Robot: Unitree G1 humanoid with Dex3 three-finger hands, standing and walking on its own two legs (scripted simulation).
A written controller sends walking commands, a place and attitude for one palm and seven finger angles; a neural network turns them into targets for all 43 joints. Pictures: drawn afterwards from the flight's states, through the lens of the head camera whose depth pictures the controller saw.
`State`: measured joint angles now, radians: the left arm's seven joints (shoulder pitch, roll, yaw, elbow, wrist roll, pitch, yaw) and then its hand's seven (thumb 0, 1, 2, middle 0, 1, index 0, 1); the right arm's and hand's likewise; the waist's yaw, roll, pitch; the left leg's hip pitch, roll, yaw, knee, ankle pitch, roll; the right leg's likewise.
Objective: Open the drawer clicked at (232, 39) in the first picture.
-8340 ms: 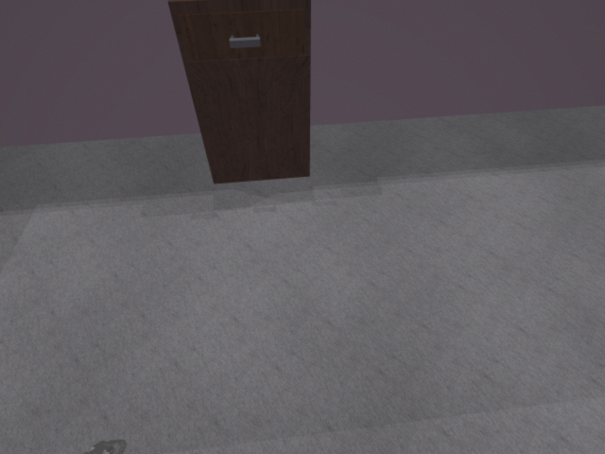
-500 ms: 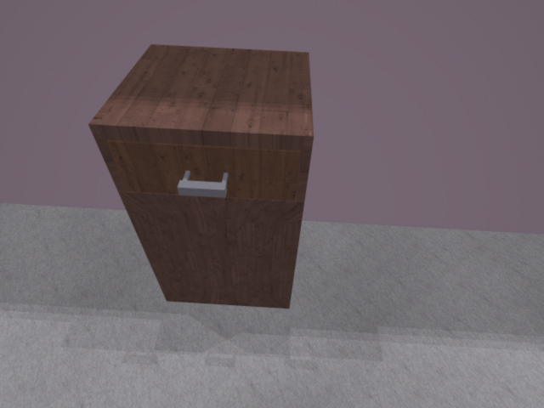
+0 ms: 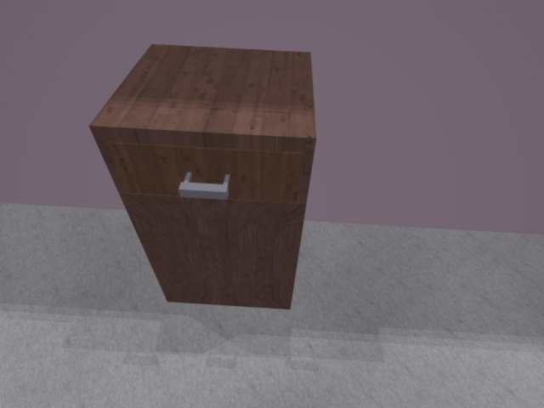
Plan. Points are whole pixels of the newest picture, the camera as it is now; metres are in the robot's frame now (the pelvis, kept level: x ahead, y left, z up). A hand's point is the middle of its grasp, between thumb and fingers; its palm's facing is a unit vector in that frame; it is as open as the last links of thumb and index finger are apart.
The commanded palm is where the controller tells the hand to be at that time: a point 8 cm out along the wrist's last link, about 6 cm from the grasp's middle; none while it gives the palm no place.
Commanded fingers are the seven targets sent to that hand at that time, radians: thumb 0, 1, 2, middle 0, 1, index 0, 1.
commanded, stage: look again from close up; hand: left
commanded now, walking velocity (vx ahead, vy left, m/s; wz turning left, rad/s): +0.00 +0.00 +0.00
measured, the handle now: (206, 184) +0.60 +0.20 -0.07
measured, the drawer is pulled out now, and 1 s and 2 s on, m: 0.00 0.00 0.00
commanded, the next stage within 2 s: shuffle to correct the standing spot in 0.10 s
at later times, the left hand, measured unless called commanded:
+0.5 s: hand out of the picture +0.00 +0.15 -0.18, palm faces +0.07 -0.99 -0.15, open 7.4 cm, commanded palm none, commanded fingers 0.00 0.90 0.90 -0.20 -0.30 -0.20 -0.30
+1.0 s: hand out of the picture +0.13 +0.18 -0.17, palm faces +0.02 -0.96 -0.27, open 7.3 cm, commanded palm none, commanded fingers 0.00 0.90 0.90 -0.20 -0.30 -0.20 -0.30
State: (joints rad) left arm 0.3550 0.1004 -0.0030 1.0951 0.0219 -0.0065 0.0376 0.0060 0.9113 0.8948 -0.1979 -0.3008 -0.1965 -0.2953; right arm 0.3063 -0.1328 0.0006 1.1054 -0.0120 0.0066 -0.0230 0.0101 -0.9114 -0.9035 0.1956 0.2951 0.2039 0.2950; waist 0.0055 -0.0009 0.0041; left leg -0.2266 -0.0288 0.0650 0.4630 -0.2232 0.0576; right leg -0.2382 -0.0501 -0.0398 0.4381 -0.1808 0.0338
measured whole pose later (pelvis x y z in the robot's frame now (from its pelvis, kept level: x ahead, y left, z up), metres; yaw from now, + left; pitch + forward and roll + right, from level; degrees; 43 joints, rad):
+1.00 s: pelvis +0.08 -0.01 -0.01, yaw -2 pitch +2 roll +0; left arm 0.25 0.18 0.05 0.99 0.02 0.01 0.05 0.01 0.92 0.89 -0.20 -0.30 -0.20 -0.30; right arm 0.27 -0.16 -0.04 1.06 -0.01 0.02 -0.05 0.01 -0.91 -0.90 0.20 0.30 0.21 0.30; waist -0.01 0.01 0.04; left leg -0.19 -0.01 0.09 0.56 -0.37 0.02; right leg -0.22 -0.05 -0.06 0.55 -0.36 0.01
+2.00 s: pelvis +0.03 +0.00 +0.00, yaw +0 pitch -1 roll +0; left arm 0.32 0.12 -0.01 1.11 0.02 -0.02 0.03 0.01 0.91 0.89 -0.20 -0.30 -0.20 -0.30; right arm 0.34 -0.15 0.03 1.07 -0.02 -0.02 -0.03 0.03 -0.93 -0.90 0.20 0.30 0.20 0.30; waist 0.01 0.03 0.00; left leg -0.21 -0.04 0.07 0.51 -0.29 0.06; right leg -0.24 -0.07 -0.08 0.51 -0.26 0.03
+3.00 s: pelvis +0.02 -0.06 -0.05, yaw +0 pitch +11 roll +2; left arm 0.34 0.37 0.02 -0.02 1.01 -0.01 0.41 0.00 0.27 0.63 -0.26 -0.70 -0.26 -0.70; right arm 0.06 -0.19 0.02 0.55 -0.06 0.09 0.00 0.01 -0.91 -0.90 0.20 0.30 0.21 0.30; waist 0.10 0.04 -0.11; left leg -0.65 0.03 0.04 0.91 -0.46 -0.03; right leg -0.70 -0.02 -0.08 0.95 -0.46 -0.06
